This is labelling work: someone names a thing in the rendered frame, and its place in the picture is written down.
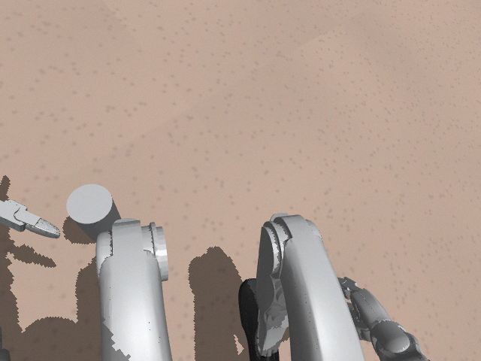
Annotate right robot hand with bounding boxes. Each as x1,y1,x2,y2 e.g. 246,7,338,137
337,277,392,342

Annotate right robot foot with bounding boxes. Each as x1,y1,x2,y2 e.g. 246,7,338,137
238,278,280,361

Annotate right robot arm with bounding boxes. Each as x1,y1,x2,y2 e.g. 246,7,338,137
370,321,430,361

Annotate left robot hand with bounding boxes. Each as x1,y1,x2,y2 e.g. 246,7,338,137
0,199,60,238

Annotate can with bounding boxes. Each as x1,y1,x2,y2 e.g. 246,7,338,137
66,184,121,241

